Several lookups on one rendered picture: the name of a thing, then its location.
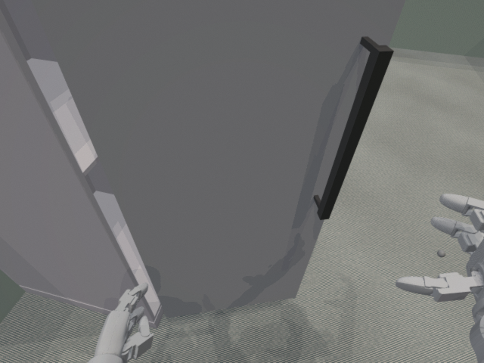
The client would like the handle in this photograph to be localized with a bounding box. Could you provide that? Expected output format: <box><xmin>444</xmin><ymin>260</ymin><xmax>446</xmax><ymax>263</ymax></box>
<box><xmin>314</xmin><ymin>36</ymin><xmax>394</xmax><ymax>220</ymax></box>

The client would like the right robot hand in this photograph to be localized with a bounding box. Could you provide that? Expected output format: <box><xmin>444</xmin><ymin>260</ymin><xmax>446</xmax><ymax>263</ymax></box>
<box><xmin>396</xmin><ymin>194</ymin><xmax>484</xmax><ymax>302</ymax></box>

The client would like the left robot hand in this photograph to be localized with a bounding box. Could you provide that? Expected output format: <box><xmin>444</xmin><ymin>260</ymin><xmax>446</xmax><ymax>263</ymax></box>
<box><xmin>94</xmin><ymin>283</ymin><xmax>154</xmax><ymax>363</ymax></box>

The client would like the fridge door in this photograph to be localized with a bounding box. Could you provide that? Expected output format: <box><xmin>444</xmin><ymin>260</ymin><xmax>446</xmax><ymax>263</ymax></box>
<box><xmin>31</xmin><ymin>0</ymin><xmax>405</xmax><ymax>318</ymax></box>

